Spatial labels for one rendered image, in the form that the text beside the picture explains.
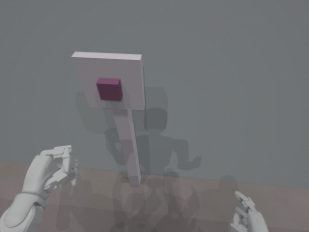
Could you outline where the panel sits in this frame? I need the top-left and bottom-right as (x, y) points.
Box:
(71, 51), (145, 187)

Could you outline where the robot left hand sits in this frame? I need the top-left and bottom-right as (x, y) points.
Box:
(21, 145), (80, 201)

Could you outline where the robot right hand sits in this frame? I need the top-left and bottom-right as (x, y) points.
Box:
(230, 191), (268, 232)

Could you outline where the robot left forearm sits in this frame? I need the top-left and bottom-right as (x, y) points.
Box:
(0, 192), (47, 232)

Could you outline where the button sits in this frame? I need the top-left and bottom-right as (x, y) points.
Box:
(96, 77), (123, 102)

